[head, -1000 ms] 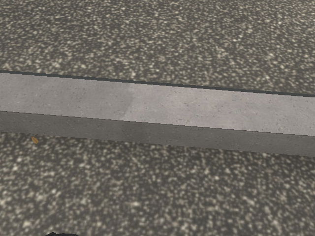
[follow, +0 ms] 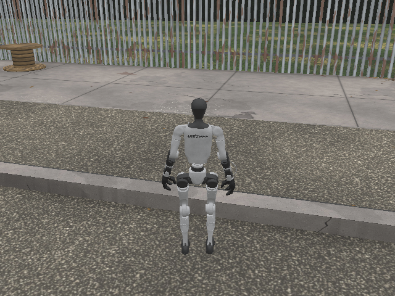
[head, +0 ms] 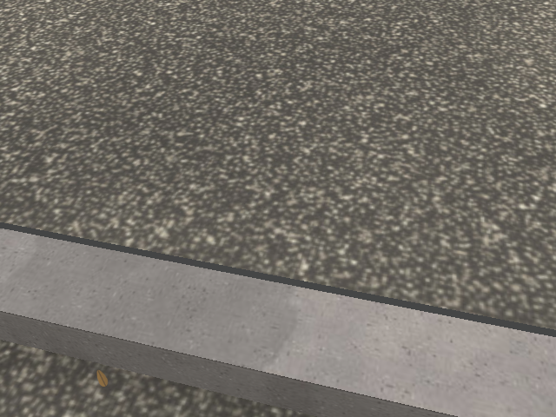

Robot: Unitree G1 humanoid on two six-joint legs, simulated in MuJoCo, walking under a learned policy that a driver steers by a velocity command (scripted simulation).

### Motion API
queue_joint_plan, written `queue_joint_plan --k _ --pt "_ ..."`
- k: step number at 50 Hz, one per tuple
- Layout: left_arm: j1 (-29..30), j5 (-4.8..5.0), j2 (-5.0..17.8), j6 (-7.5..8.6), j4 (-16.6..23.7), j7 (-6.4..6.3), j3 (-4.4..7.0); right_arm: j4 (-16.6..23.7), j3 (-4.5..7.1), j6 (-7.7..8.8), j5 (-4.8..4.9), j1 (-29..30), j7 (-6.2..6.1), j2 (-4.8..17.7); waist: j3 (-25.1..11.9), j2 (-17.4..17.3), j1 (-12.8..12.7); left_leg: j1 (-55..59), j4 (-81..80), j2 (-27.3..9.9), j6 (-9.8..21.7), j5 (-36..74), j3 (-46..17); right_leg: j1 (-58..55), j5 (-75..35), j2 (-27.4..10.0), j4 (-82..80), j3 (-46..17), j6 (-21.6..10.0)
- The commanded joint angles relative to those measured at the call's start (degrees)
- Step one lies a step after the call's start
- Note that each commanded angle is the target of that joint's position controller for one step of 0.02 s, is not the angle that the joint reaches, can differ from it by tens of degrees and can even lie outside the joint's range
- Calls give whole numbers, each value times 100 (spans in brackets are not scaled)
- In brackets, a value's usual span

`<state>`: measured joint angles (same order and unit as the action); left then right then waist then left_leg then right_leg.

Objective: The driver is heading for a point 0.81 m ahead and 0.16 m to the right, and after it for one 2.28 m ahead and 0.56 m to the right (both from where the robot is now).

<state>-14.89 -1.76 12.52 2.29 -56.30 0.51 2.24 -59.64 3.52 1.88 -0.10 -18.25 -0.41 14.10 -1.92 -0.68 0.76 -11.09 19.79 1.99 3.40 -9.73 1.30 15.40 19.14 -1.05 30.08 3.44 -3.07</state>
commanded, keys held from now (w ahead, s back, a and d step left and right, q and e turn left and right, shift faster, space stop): w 0.48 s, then w+e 0.52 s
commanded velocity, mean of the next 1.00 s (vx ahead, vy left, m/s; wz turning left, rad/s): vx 0.47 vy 0.00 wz -0.18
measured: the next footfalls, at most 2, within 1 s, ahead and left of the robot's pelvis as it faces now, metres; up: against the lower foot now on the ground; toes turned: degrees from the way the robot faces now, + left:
right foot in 0.02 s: +0.06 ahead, -0.11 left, +0.00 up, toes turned -3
left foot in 0.48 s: +0.33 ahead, +0.10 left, +0.00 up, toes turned +4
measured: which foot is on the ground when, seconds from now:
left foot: down 0.00-0.02, up 0.04-0.46, down 0.48-1.00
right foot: up 0.00-0.00, down 0.02-0.50, up 0.52-1.00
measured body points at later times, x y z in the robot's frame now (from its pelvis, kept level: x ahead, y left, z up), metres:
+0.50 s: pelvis +0.19 +0.02 -0.02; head +0.23 +0.02 +0.43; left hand +0.10 +0.24 -0.17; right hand +0.38 -0.21 -0.13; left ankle +0.29 +0.09 -0.75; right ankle +0.02 -0.10 -0.73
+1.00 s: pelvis +0.43 +0.00 -0.01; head +0.45 +0.00 +0.44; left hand +0.67 +0.14 -0.12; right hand +0.25 -0.17 -0.15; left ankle +0.29 +0.10 -0.75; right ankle +0.50 -0.12 -0.45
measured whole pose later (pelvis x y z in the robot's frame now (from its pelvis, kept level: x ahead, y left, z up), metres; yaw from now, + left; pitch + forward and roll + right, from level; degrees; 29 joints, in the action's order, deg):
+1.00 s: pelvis +0.43 +0.00 -0.01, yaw -13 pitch +2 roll -1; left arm -0.3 -1.2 5.3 -1.6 -42.8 -2.3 -0.1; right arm -65.4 -0.6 6.8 -2.7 -33.0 -0.4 7.8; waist -0.1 0.2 0.8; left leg 4.2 16.6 -1.2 0.4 -23.2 16.9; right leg 74.1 31.5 -1.0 117.1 2.9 -8.3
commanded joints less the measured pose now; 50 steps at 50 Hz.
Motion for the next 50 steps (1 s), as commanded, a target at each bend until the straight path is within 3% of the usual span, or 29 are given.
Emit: queue_joint_plan --k 1,2,3,4,6,9,14,19,21,22,23,24,25,26,27,28,29,30,32,34,36,38,40,43,45,46,48,49,50 --pt "-1256 -17 368 108 -216 -76 86 470 76 55 -18 738 16 473 431 193 -659 -2117 52 -792 515 -2677 -856 -1810 438 -147 -1121 -350 -162" --pt "-1691 -52 831 153 -275 -133 175 712 -64 98 14 981 71 -47 381 1403 -768 -2958 1664 -150 177 -2289 -108 -2170 2095 -1475 -2245 -2314 -460" --pt "-1612 -13 1221 137 -308 -147 293 834 -44 110 -107 1115 101 116 939 1577 -652 -3469 2560 8 152 -1708 54 -1609 3048 -2228 -2948 -3591 -819" --pt "-1125 25 999 124 -211 -139 255 817 27 128 -215 1069 151 430 1139 887 -307 -3260 2919 -351 156 -1136 -299 -1103 2746 -2068 -2875 -3342 -860" --pt "-664 121 717 203 -47 -89 199 586 44 168 -204 674 229 405 887 642 3 -2886 3085 -471 10 -531 -238 -1099 1479 -1502 -2813 -2371 -598" --pt "-985 125 515 344 -189 -97 151 553 23 162 -245 840 262 217 661 531 -67 -2881 3360 -538 -154 54 12 -1355 -182 -1129 -2608 -1482 -587" --pt "-1432 81 438 393 -351 -129 120 894 -45 138 -204 1842 234 52 771 596 -356 -3000 2535 -587 -356 395 199 -1573 -1522 -1057 -2432 -1046 -747" --pt "-1497 45 512 399 -436 -143 123 1110 -111 185 -134 2271 195 42 737 738 -384 -2187 1484 -380 -130 212 419 -1691 -3274 -1080 -1923 -706 -681" --pt "-1325 46 588 388 -425 -151 138 1067 -80 214 -118 1980 143 135 569 793 -194 -1488 1189 -207 73 45 473 -1697 -4359 -1145 -1461 -636 -585" --pt "-1209 57 631 375 -417 -152 143 935 -42 257 -127 1550 100 198 337 728 20 -916 924 -50 189 145 517 -1738 -5132 -1074 -908 -563 -500" --pt "-1078 87 624 348 -387 -143 128 644 17 323 -161 738 51 287 -104 498 362 65 506 69 306 481 590 -1596 -5294 -865 3 -384 -375" --pt "-932 133 541 350 -238 -142 81 456 100 396 -262 -82 -8 566 -620 284 682 1378 515 -568 470 663 -34 -690 -4069 -653 1121 -296 -240" --pt "-1473 314 -114 330 -67 -104 -72 388 258 401 -399 -768 -34 1261 -1349 -1105 550 3112 306 -2397 1088 910 -2424 1257 -685 146 3174 135 20" --pt "-1619 194 312 255 -272 -151 71 329 315 282 -183 -720 23 1257 -1523 -840 486 2673 -247 -2666 1321 459 -3365 1641 1048 357 4104 -421 -72" --pt "-1241 74 339 205 -219 -138 102 515 209 246 -111 66 54 878 -647 -379 168 1712 -451 -2382 1112 -552 -2592 1809 583 -38 4239 -658 -160" --pt "-932 38 211 217 -178 -93 75 641 88 270 -93 597 75 432 -20 -213 55 824 -847 -2112 934 -860 -2004 1751 146 -245 3972 -633 -167" --pt "-779 31 171 188 -157 -66 90 660 25 310 -103 771 62 245 295 -273 -68 356 -1095 -1865 706 -648 -1514 1592 -86 -366 3691 -608 -158" --pt "-811 -33 206 120 -161 -37 116 598 -15 346 -101 713 23 139 367 -420 -160 67 -1163 -1671 590 -12 -1071 1359 -207 -395 3655 -557 -109" --pt "-909 -56 92 27 -216 19 129 481 -28 450 -104 436 -7 137 236 -308 -250 9 -1106 -1571 574 978 -504 1252 -457 -341 3789 -482 -68" --pt "-649 -45 45 -40 -100 49 152 379 -17 504 -91 159 -22 200 162 -281 -251 295 -1049 -1628 589 1220 -269 1788 -687 -373 4173 -458 -45" --pt "-233 -55 36 -94 24 76 176 319 -29 505 -128 -100 -42 172 300 -328 -146 482 -1030 -1672 570 1003 -160 2460 -921 -374 4638 -365 -1" --pt "-11 -45 -119 -212 89 -37 193 128 -13 480 -191 -741 -39 179 273 -504 -8 859 -914 -1930 819 191 -422 3525 -413 -222 6683 -157 -25" --pt "664 -5 -212 -255 450 -157 167 11 -74 459 -248 -988 -21 46 795 -224 17 963 -1063 -2110 851 -1071 -543 4974 89 -267 7789 -421 -106" --pt "1309 -11 -413 -259 890 -223 59 -172 -172 496 -343 -1431 -43 -78 1072 62 61 1336 -947 -2170 712 -1149 -433 6364 443 -154 8654 -531 -239" --pt "1928 59 -664 -264 1342 -268 -84 -281 -212 546 -372 -1644 -35 32 1107 -111 130 1576 -933 -2357 644 -515 -340 7232 900 42 9682 -420 -396" --pt "2274 41 -744 -266 1636 -317 -155 -351 -228 582 -342 -1752 -3 100 1211 -85 89 1812 -975 -2430 542 -499 -266 7744 1203 -4 9863 -427 -503" --pt "2857 41 -740 -249 2162 -352 -296 -421 -312 609 -284 -1746 17 58 1460 33 52 1565 -1279 -2200 321 -228 259 7823 1616 -44 9121 -241 -587" --pt "3117 83 -868 -237 2479 -284 -455 -519 -382 530 -205 -1705 -3 -66 1510 77 -104 965 -1540 -1806 108 -144 656 7236 1524 -169 8148 79 -613" --pt "3173 97 -842 -243 2637 -220 -507 -536 -421 486 -172 -1740 -69 -93 1443 -5 -72 713 -1744 -1618 151 348 858 6714 1444 -119 7593 445 -578"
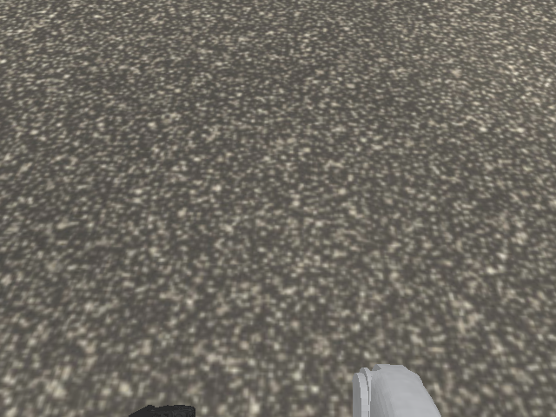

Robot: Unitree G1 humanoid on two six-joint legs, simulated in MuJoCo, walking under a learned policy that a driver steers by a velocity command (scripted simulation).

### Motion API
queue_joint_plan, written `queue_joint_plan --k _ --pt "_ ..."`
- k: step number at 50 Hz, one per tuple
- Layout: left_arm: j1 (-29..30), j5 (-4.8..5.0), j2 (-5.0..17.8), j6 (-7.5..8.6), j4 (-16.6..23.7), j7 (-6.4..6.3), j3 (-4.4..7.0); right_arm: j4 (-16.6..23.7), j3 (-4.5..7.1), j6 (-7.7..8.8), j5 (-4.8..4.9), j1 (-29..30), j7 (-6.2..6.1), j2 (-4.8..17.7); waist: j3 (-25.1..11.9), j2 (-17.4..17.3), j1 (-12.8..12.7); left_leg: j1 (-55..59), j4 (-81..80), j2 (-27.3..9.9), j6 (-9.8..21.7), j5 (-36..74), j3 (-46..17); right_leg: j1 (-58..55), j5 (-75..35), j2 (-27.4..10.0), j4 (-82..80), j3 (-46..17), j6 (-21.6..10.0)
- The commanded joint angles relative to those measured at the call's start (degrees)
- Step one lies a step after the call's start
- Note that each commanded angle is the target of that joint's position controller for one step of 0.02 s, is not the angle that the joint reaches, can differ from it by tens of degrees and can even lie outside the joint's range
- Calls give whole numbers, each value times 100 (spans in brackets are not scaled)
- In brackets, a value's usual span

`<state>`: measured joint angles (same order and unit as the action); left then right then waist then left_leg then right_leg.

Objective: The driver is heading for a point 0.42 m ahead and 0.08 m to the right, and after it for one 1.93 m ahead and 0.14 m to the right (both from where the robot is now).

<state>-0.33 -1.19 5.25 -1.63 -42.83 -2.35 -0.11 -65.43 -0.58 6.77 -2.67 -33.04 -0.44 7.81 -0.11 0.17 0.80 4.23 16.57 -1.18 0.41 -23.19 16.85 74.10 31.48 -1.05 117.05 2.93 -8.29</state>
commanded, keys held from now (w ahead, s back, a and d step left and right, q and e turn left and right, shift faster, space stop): w+e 0.24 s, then e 0.20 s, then no key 0.04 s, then q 0.52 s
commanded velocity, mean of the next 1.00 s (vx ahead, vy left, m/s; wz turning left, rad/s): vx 0.23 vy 0.00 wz -0.19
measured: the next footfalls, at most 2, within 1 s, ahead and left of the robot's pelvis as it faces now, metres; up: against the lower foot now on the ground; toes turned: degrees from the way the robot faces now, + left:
right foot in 0.12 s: +0.27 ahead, -0.08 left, +0.17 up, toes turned -8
left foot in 0.64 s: +0.61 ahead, -0.06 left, +0.17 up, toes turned -20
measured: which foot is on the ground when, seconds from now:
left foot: down 0.00-0.14, up 0.16-0.62, down 0.64-1.00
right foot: up 0.00-0.10, down 0.12-0.64, up 0.66-1.00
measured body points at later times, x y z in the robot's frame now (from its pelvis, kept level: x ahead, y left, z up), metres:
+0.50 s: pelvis +0.32 -0.05 +0.18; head +0.36 -0.09 +0.63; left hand +0.42 +0.22 +0.07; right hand +0.49 -0.31 +0.09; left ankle +0.55 +0.04 -0.47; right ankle +0.24 -0.07 -0.56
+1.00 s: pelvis +0.47 -0.05 +0.18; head +0.50 -0.03 +0.62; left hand +0.66 +0.17 +0.05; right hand +0.50 -0.34 +0.08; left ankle +0.57 -0.04 -0.56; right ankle +0.44 -0.22 -0.50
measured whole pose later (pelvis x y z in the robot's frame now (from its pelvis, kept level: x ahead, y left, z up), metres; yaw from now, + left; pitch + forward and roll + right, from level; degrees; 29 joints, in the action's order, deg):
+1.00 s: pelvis +0.47 -0.05 +0.18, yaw -10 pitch +1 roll -3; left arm -10.2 -1.7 14.2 -3.2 -39.6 -2.1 2.3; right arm -40.3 3.9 -1.5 -0.2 -16.5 -1.0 14.1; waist 2.1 1.0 2.8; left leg -19.7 19.5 9.1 6.9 0.0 -6.6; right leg 28.1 20.7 1.2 56.8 -5.8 1.7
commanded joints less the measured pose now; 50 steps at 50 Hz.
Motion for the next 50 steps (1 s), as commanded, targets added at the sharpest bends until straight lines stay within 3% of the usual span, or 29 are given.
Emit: queue_joint_plan --k 1,2,3,4,5,6,7,8,9,10,11,12,13,15,16,17,19,22,25,28,31,32,33,34,35,37,40,44,50 --pt "1197 49 -83 109 1262 221 -331 182 6 -89 194 55 -183 693 955 -36 -351 -1419 -1810 -1226 612 3032 -218 -802 -322 -327 -2454 708 -127" --pt "955 68 -49 66 1163 275 -331 268 5 -137 303 93 -227 750 598 14 -299 -1618 -1783 -1095 676 4752 2 -2155 -535 -50 -3152 1154 -184" --pt "527 80 74 51 954 312 -260 517 37 -113 446 175 -281 1050 58 -52 -423 -1317 -1075 -1306 771 8236 101 -3212 -565 354 -3520 1590 -245" --pt "-150 89 247 9 772 288 -200 688 167 -130 483 321 -327 1589 -693 -757 -899 -842 48 -1502 747 10958 30 -4021 -578 677 -3777 1608 -295" --pt "-1162 77 672 17 593 287 -32 881 318 -192 535 395 -223 1988 -1577 -1487 -1285 -383 1633 -1577 791 12543 -121 -4962 -334 1020 -4303 1360 -446" --pt "-1680 38 1054 74 464 336 143 1170 413 -222 593 599 -64 2138 -2083 -1826 -1505 -407 3351 -1505 645 12045 -200 -5763 -282 1031 -5363 281 -716" --pt "-1571 90 1764 115 381 319 378 1677 332 -106 395 821 144 1503 -2155 -371 -1178 -2585 5934 -605 209 5898 -493 -6910 478 -212 -7120 -3033 -1277" --pt "-1453 87 2294 -49 350 232 637 2074 438 -16 202 1360 367 1447 -2496 469 -1032 -3939 8062 617 -76 1424 -1544 -7335 -206 -1004 -9277 -6279 -1560" --pt "-1116 6 2209 -31 333 241 660 2394 382 2 121 1274 406 1075 -2215 138 -563 -4587 8712 221 146 1620 -2373 -7126 474 -1142 -9516 -6201 -1223" --pt "-1105 76 1854 80 45 278 599 2471 347 -70 131 1496 268 846 -1385 -202 -372 -4695 8993 97 189 1746 -2229 -6233 593 -1006 -9538 -5596 -994" --pt "-995 -14 1391 232 -220 252 482 2651 247 -108 68 1556 103 512 -329 -463 9 -5014 9011 -23 251 1554 -2175 -5108 66 -780 -9295 -4787 -795" --pt "-947 -85 1097 347 -411 213 420 2841 173 -173 12 1737 -18 347 126 -456 187 -5315 9163 -111 301 1160 -2151 -4567 -996 -603 -9049 -4032 -761" --pt "-945 -116 928 449 -512 237 368 2926 133 -259 24 1697 -105 265 177 -198 319 -5506 9666 -110 387 899 -2134 -4421 -1934 -491 -9041 -3507 -701" --pt "-957 5 1043 574 -601 240 402 3111 40 -420 -78 1674 -220 145 223 -218 653 -5507 8865 -303 291 861 -2226 -4149 -3606 -196 -8781 -2254 -464" --pt "-858 35 1244 619 -496 282 428 3191 72 -481 -78 1729 -238 453 323 -294 729 -5195 7398 -358 209 716 -2044 -3992 -3798 114 -9045 -1732 -311" --pt "-911 65 1260 677 -343 277 414 3140 163 -479 -106 1857 -240 731 175 -368 568 -4866 6666 -359 149 1145 -1802 -4190 -4862 270 -9177 -1487 -168" --pt "-1539 121 1458 727 -406 195 488 3354 198 -497 -82 2381 -164 866 -102 -24 148 -4783 5421 -230 93 1633 -1424 -5036 -6531 269 -9395 -1421 -8" --pt "-2130 157 1595 573 -322 52 594 3435 103 -525 17 2864 -36 590 -564 285 -281 -4864 4069 -33 107 2385 -1366 -6631 -6876 186 -9280 -1449 305" --pt "-2367 120 1547 430 -239 -9 586 3481 38 -529 67 3328 76 520 -440 447 -541 -4705 2831 196 93 2526 -1145 -7360 -6819 114 -9531 -1328 436" --pt "-2209 85 1478 498 -176 4 530 3187 121 -452 95 2748 64 728 -520 758 -320 -3131 1791 395 282 2894 -1166 -7377 -7111 -30 -9478 -1192 611" --pt "-1871 9 1653 606 -65 -39 580 2573 327 -344 178 1219 -71 1153 -512 691 456 -2129 455 245 492 3070 -1515 -7983 -7440 -284 -8049 -1087 652" --pt "-1853 59 1586 603 78 -10 557 2384 355 -239 157 841 -108 1272 -810 324 548 -1121 548 -144 604 4463 -1828 -7404 -5844 62 -6940 -933 637" --pt "-2878 105 993 548 132 10 458 2497 342 -210 92 1200 -66 1464 -1368 -1219 -269 265 1702 -1581 1381 8399 -3276 -6012 -448 814 -5366 -618 819" --pt "-3620 124 1191 422 -56 32 431 2633 356 -306 186 1412 -10 1405 -2101 -1518 -489 477 862 -2161 2208 7699 -5211 -5365 340 1069 -4259 -688 946" --pt "-3224 -48 1503 326 -97 42 468 2912 379 -391 292 1986 20 1207 -1593 -609 -507 -197 371 -1851 2101 5709 -5201 -5048 -255 789 -3821 -842 959" --pt "-1969 -125 1662 267 268 106 487 2939 340 -480 295 2163 -25 1027 -681 149 -306 -1214 52 -1206 1612 3531 -4245 -4667 -749 505 -4105 -838 941" --pt "-1914 -98 1482 53 457 129 426 2763 486 -536 275 1826 -45 1318 -502 -245 -312 -1832 -247 -725 1087 2317 -3815 -4964 -1008 404 -4751 -785 958" --pt "-1656 -68 1350 -111 538 32 381 2798 578 -652 254 1670 -56 1398 -364 -605 -140 -1890 -527 -474 595 878 -3906 -4639 -941 362 -5401 -684 985" --pt "-1266 -34 1406 -111 598 -23 403 2874 731 -809 247 1528 -75 1542 -288 -755 105 -1620 -765 -378 337 -183 -4340 -4325 -1120 316 -6114 -693 1001"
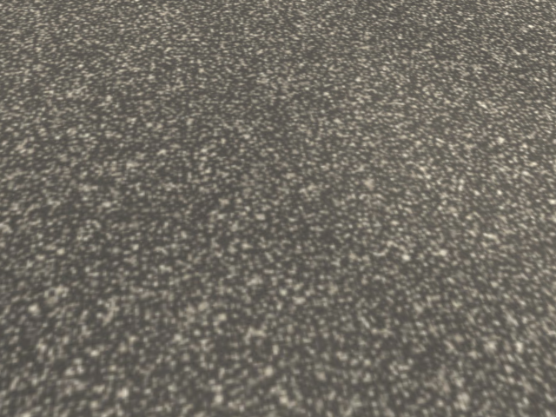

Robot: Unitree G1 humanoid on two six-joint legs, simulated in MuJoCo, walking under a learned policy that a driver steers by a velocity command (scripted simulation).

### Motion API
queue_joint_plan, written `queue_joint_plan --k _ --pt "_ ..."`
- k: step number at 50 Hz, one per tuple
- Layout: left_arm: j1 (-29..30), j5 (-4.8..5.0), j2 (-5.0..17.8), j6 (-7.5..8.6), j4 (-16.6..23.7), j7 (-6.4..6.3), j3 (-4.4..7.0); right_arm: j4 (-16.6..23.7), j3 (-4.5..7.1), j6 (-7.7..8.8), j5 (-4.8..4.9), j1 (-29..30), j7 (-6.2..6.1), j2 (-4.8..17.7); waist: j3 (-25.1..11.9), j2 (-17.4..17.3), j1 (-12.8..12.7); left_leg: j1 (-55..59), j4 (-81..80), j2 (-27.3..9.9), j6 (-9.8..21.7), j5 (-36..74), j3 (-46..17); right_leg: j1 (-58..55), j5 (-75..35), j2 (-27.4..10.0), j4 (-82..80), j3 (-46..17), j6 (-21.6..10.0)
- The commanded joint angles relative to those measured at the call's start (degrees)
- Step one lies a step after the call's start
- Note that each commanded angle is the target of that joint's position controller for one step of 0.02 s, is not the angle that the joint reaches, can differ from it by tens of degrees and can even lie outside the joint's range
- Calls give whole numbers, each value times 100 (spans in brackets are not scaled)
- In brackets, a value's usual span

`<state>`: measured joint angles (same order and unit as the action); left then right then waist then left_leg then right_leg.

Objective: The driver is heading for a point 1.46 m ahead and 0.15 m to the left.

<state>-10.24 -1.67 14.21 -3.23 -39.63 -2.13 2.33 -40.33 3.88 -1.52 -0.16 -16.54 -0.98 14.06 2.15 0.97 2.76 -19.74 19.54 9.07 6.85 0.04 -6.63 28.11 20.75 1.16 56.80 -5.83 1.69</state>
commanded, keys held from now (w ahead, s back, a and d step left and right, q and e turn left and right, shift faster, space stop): q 0.40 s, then no key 0.60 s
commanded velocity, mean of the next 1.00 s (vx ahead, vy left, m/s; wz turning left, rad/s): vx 0.01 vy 0.00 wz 0.34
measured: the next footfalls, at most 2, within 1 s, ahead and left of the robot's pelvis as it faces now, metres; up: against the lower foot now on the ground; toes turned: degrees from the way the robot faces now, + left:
right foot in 0.28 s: +0.08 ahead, -0.12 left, +0.00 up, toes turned +18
left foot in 0.68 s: -0.01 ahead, +0.07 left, +0.00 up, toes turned +18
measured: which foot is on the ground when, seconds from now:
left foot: down 0.00-0.28, up 0.30-0.66, down 0.68-1.00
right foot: up 0.00-0.26, down 0.28-1.00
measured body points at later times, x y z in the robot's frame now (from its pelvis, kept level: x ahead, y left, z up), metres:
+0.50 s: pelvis +0.01 -0.05 +0.01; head +0.04 -0.07 +0.46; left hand +0.06 +0.25 -0.07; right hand +0.21 -0.28 -0.12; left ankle -0.05 +0.07 -0.65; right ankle +0.03 -0.13 -0.74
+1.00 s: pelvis +0.01 -0.03 +0.00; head +0.01 -0.03 +0.45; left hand +0.01 +0.24 -0.12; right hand +0.22 -0.19 -0.11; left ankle -0.05 +0.06 -0.74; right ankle +0.04 -0.14 -0.74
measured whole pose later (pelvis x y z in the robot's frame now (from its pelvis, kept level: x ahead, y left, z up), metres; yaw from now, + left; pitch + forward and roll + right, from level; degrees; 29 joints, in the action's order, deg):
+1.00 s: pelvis +0.01 -0.03 +0.00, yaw +21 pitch -1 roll +0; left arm -16.7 -0.8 12.7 0.2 -42.0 -1.4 0.8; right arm -41.9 0.2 0.2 -0.6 -11.0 -1.4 11.1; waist 0.5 -0.2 -1.0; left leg -9.4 26.1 2.1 1.6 -16.0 -2.3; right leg 10.8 14.0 0.2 25.4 2.2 -0.6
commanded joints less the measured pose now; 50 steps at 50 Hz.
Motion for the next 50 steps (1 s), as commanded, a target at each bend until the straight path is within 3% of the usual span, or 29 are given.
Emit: queue_joint_plan --k 1,9,11,13,14,15,16,17,18,20,23,25,30,32,33,34,35,36,37,38,39,41,42,43,45,50 --pt "-240 19 513 67 284 -49 156 372 301 14 -15 -133 -20 913 -532 -846 -70 835 -1061 -1407 -289 -2549 -2058 290 -37 101 -172 172 -17" --pt "-353 122 534 248 276 -51 102 445 387 -68 -115 73 49 941 -493 -843 -84 635 -979 -1327 50 -2626 -2510 -415 351 375 -1393 184 -333" --pt "-661 156 583 288 209 -89 104 480 390 -103 -109 228 92 924 -453 -945 -202 259 -1040 -1200 -47 -2609 -2579 -1151 416 542 -2181 242 -471" --pt "-1252 127 708 353 84 -177 139 542 382 -89 -34 483 110 882 -366 -1032 -560 -278 -1045 -822 -456 -2816 -2423 -2221 -235 529 -3718 288 -616" --pt "-1139 116 985 380 126 -245 210 510 351 -55 53 286 87 723 -433 -425 -473 -630 -270 -464 -714 -3331 -2051 -2658 -162 -85 -4301 -259 -725" --pt "-676 111 1481 361 450 -273 300 529 289 -36 134 -104 59 401 -763 929 -231 -862 1681 202 -842 -3504 -981 -2551 1118 -1797 -4841 -2087 -1194" --pt "266 -42 1481 354 702 -251 285 507 428 12 -121 170 30 950 1 931 -133 -1581 3170 262 -927 -3072 -53 -1328 599 -2324 -4956 -2451 -1622" --pt "311 -57 1010 370 713 -208 180 457 459 33 -221 270 58 1130 -55 480 -40 -1088 4061 -119 -942 -2764 -74 -891 -261 -2057 -4708 -1840 -1650" --pt "458 -41 764 402 702 -161 100 392 406 28 -231 79 111 969 -124 336 129 -923 4525 -146 -892 -2457 -31 -824 -984 -1606 -4450 -1167 -1458" --pt "448 12 708 422 818 -139 60 225 342 -64 -173 -205 182 837 -292 413 62 -1101 5180 -226 -979 -2188 236 -1291 -1747 -1163 -4186 -379 -1330" --pt "-367 24 763 440 666 -92 88 398 240 -140 -117 354 225 736 -339 538 -401 -1510 4624 -354 -1130 -2351 291 -2288 -2894 -1223 -3848 -303 -1466" --pt "-651 21 844 450 578 -72 144 461 164 -183 -82 557 237 611 -401 675 -543 -1503 4042 -375 -1145 -2537 229 -2719 -3289 -1322 -3661 -317 -1483" --pt "-526 -11 884 433 537 60 185 509 -2 -219 11 694 192 409 -464 1069 -528 -226 2160 -475 -934 -2980 758 -2304 -3452 -1272 -3367 -129 -1443" --pt "-525 28 883 398 444 86 192 448 -39 -161 26 499 145 354 -497 1034 -367 294 1119 -486 -805 -2349 883 -2192 -3892 -1239 -3075 -113 -1370" --pt "-502 77 847 377 385 83 179 376 -80 -87 -4 311 121 282 -488 866 -187 833 50 -543 -730 -1384 865 -1935 -3833 -1156 -2877 -9 -1168" --pt "-654 84 736 391 338 61 144 337 -83 -1 -107 236 89 410 -596 585 -192 1554 -402 -824 -650 -608 429 -1446 -3299 -1085 -2743 40 -871" --pt "-788 91 403 418 490 72 41 414 -52 94 -238 70 38 780 -967 -442 -252 2424 -520 -2042 -471 -25 -912 -694 -1627 -846 -2115 296 -525" --pt "-646 126 79 377 576 35 -93 430 -36 134 -119 518 -3 985 -532 -1570 -365 1348 -183 -2695 211 1328 -1405 -708 433 -248 -2546 694 -293" --pt "-491 83 363 310 503 8 -27 453 -135 174 -88 614 5 556 -412 -1148 -259 1310 -101 -2507 390 1151 -1219 -920 605 -340 -2406 573 -254" --pt "-447 76 337 306 453 35 -24 468 -207 203 -80 796 -13 396 -333 -1071 -327 1299 -40 -2290 285 946 -995 -949 293 -268 -2616 586 -266" --pt "-492 79 320 326 371 61 -32 474 -226 201 -92 952 -44 367 -334 -1001 -391 1264 39 -1997 88 771 -705 -1190 -212 -257 -2949 588 -257" --pt "-560 28 434 394 302 95 -21 401 -217 240 -27 822 -85 400 -500 -968 -371 1116 193 -1576 -261 606 -364 -1765 -1409 -384 -3365 447 -217" --pt "-620 28 477 432 265 100 -26 352 -220 246 -27 687 -74 371 -526 -780 -325 1012 180 -1464 -354 130 -299 -1911 -1626 -488 -3413 346 -217" --pt "-677 72 571 438 185 106 9 333 -190 236 -29 583 -55 403 -358 -358 -235 1035 143 -1339 -393 -205 -201 -1733 -1642 -471 -3310 368 -263" --pt "-659 94 401 423 146 96 -24 235 -197 227 -44 534 -64 367 -166 -172 -279 964 197 -1334 -376 -290 -198 -1685 -1521 -468 -3414 348 -287" --pt "-679 95 372 415 66 46 -15 129 -195 257 -37 533 -63 306 -289 -136 -314 880 236 -1302 -393 -232 -152 -1923 -1673 -489 -3432 327 -324"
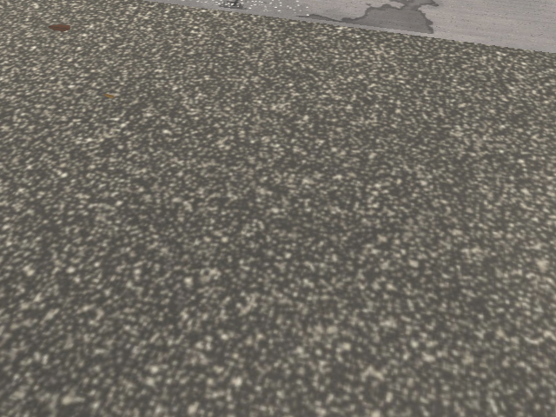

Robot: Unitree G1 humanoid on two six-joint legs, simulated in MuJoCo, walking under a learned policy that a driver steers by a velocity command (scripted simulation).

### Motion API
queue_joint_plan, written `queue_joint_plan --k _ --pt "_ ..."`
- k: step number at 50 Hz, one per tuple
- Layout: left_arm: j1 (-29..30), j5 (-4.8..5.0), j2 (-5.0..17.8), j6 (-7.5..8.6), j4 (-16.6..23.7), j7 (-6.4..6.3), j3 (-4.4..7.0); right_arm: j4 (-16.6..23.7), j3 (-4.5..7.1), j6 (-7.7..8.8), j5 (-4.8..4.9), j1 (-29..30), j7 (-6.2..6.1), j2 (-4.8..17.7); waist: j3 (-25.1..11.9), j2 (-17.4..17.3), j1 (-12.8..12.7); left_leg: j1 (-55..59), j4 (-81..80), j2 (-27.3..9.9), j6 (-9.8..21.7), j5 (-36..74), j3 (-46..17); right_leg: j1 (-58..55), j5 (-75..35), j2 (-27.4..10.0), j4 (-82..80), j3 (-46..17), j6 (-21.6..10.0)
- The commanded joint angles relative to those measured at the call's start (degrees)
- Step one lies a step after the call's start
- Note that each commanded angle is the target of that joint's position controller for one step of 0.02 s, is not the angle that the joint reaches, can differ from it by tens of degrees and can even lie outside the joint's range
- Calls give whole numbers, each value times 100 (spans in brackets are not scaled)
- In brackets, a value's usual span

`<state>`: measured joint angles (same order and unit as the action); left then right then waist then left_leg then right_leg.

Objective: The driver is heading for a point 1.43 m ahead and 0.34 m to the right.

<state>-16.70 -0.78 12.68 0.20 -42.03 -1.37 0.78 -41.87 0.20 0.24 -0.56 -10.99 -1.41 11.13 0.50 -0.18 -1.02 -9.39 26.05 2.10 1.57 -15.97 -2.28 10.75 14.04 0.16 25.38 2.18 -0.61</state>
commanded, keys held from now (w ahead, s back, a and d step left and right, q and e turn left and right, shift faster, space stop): no key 0.12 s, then w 0.42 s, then w+e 0.46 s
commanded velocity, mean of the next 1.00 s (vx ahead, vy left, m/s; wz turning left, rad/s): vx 0.32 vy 0.00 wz -0.14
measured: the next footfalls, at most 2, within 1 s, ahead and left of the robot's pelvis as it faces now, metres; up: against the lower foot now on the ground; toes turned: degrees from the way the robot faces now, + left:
right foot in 0.82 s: +0.41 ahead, -0.12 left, +0.00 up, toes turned -9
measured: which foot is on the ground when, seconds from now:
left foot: down 0.00-0.82, up 0.84-1.00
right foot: down 0.00-0.42, up 0.44-0.80, down 0.82-1.00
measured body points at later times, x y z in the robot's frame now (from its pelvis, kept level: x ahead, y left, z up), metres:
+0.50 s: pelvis +0.08 +0.01 +0.00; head +0.08 +0.02 +0.45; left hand +0.12 +0.27 -0.14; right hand +0.16 -0.25 -0.12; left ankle +0.02 +0.09 -0.74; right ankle +0.00 -0.10 -0.71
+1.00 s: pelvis +0.34 -0.06 -0.01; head +0.37 -0.08 +0.44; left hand +0.48 +0.19 -0.12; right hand +0.40 -0.33 -0.13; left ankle +0.30 +0.09 -0.65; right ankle +0.37 -0.11 -0.74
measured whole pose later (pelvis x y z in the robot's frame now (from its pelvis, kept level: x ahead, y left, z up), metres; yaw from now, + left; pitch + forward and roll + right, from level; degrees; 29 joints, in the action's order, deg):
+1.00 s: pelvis +0.34 -0.06 -0.01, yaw -11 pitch +1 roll +0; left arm -16.3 -0.5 15.7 1.6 -43.1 1.1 3.5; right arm -42.7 0.9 3.6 -2.5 -14.0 0.4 14.3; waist 3.3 -1.1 0.4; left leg -26.8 69.4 -3.3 0.5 -18.5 -0.9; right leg 18.0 10.0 8.0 27.2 1.7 -8.1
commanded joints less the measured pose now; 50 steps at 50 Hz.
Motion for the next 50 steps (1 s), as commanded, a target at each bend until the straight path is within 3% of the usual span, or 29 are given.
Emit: queue_joint_plan --k 1,6,8,11,13,15,16,17,19,20,21,22,23,24,25,26,30,33,36,38,40,41,42,43,44,45,46,48,50 --pt "-22 5 517 68 294 -32 143 252 173 80 2 -30 -23 591 -105 -20 58 -193 -432 -595 128 1311 -581 -206 -977 -395 -295 -481 -102" --pt "4 4 516 51 208 -50 156 86 182 70 -4 -125 -41 594 -56 -36 45 -289 -484 -563 94 1195 -559 -269 -950 -422 -319 -515 -150" --pt "-83 -19 534 36 133 -31 177 -49 217 41 -23 -313 -33 655 -114 -87 48 -358 -495 -384 202 -418 -495 -257 491 -228 -212 -398 -246" --pt "-66 -74 648 8 217 30 220 15 277 -20 -92 -324 37 775 657 -84 39 -1149 -509 -397 470 -2447 -751 442 2418 -255 -220 -693 -535" --pt "-279 -38 716 92 212 66 254 149 257 54 -78 -116 83 700 725 77 -99 -1557 -160 -351 479 -2179 -683 163 2611 -524 -435 -1219 -796" --pt "-794 -19 1008 170 42 78 375 308 214 167 -111 183 146 484 481 708 -298 -2010 853 22 280 -1048 103 -643 2965 -1310 -1277 -2447 -1250" --pt "-863 -17 1115 184 2 89 423 382 215 214 -140 289 162 509 563 794 -310 -2140 1033 -25 243 -860 365 -703 2913 -1661 -1562 -2843 -1436" --pt "-854 -20 1082 200 0 113 422 423 234 252 -135 341 186 562 576 688 -317 -1987 1106 -96 262 -986 319 -546 2729 -1701 -1674 -2867 -1473" --pt "-466 3 1049 219 25 178 422 353 226 305 -64 -76 256 505 639 782 25 -1126 460 -135 397 -784 391 1 2121 -1458 -1561 -2297 -1301" --pt "-108 61 979 216 65 195 411 170 235 335 -43 -554 271 445 584 716 321 -85 -78 -4 461 -307 485 632 1745 -1107 -1331 -1746 -1068" --pt "176 78 840 232 148 182 385 -55 294 378 -68 -1183 256 572 372 470 623 1170 -265 -40 508 -51 232 1437 1469 -734 -806 -1239 -836" --pt "694 48 497 277 398 180 263 -200 450 416 -113 -1983 183 1095 230 -544 1087 1917 -1084 -1022 785 -1234 -1334 2288 999 -125 620 -423 -503" --pt "764 -8 467 328 639 164 241 -342 628 395 -123 -2471 171 1665 328 -1609 1135 2402 -1615 -2135 1302 -1208 -3083 3295 1178 294 1963 154 -363" --pt "816 -81 827 304 605 131 335 -351 551 376 -183 -2406 157 1362 561 -794 980 2359 -1475 -2324 1509 -412 -3083 3808 1586 82 2860 -201 -418" --pt "628 -63 747 303 511 153 326 -258 484 387 -210 -2152 152 1160 491 -331 746 2264 -1360 -2175 1476 203 -2612 3809 1359 -70 3277 -345 -437" --pt "528 -27 702 302 462 199 311 -192 447 398 -211 -1863 149 1054 370 -190 560 2126 -1425 -1968 1335 343 -2186 3710 1039 -215 3394 -374 -431" --pt "761 -92 511 182 555 387 243 -287 322 476 -124 -1620 158 812 447 -535 362 1566 -1779 -1451 971 1779 -838 3551 221 -269 3372 -133 -262" --pt "1296 -92 363 176 828 501 147 -352 307 531 -114 -1435 172 869 633 -492 311 916 -1931 -1267 790 2402 -8 3063 -439 -236 2356 -53 -238" --pt "1584 -88 375 153 968 532 111 -494 314 562 -53 -1454 154 1004 636 -579 336 600 -2015 -1369 674 2981 398 2101 -856 -155 1437 338 -433" --pt "1379 -100 494 142 930 465 166 -579 328 557 -49 -1438 112 1152 436 -521 180 923 -1415 -1464 558 4707 660 1619 -778 86 1208 497 -659" --pt "480 -133 714 159 672 384 285 -596 376 458 -82 -1396 43 1365 -185 -552 -242 1178 147 -1449 401 6003 939 687 -443 465 995 608 -865" --pt "-307 -186 890 185 409 332 386 -576 376 412 -92 -1413 8 1401 -636 -402 -578 696 1377 -1321 296 5602 1091 -421 -368 595 737 508 -1005" --pt "-1071 -260 1298 184 240 246 529 -425 322 407 -122 -1455 0 1242 -1143 79 -855 -437 3094 -1079 226 3718 1157 -1689 528 -295 574 -699 -1244" --pt "-859 -234 1866 172 335 222 639 -117 211 416 -54 -1791 91 648 -1581 1442 -316 -2409 5280 77 -31 -1157 916 -2739 848 -1878 -208 -3956 -2049" --pt "-811 22 1701 131 350 235 659 0 285 462 -124 -1263 125 1028 -1698 880 -521 -2970 5805 -11 -1 -955 -137 -2678 631 -1866 -909 -4839 -2131" --pt "-453 24 1492 128 327 203 610 151 276 518 -68 -855 158 1094 -896 486 -318 -3215 5615 -333 22 -345 -167 -1990 283 -1764 -912 -3890 -1973" --pt "-311 35 1243 151 280 207 546 173 238 568 -92 -712 155 1042 -453 28 -166 -3017 5148 -534 13 -54 -67 -1245 -531 -1543 -960 -3281 -1827" --pt "-36 56 1019 207 261 205 472 161 216 432 -208 -814 166 954 -209 -93 228 -2431 4526 -742 -98 -118 -96 -262 -1166 -1035 -1137 -2492 -1620" --pt "-101 59 981 301 209 238 453 170 200 229 -279 -854 208 849 -155 -2 325 -2229 4129 -782 -200 -273 -3 179 -1590 -867 -1270 -2166 -1641"
Velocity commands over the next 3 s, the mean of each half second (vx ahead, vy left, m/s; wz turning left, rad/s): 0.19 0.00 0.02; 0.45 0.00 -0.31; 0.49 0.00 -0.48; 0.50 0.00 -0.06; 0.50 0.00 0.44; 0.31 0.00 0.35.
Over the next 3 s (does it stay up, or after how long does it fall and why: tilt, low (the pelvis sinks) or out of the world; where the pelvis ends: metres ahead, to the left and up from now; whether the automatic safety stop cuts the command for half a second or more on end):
stays up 1.34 -0.38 -0.01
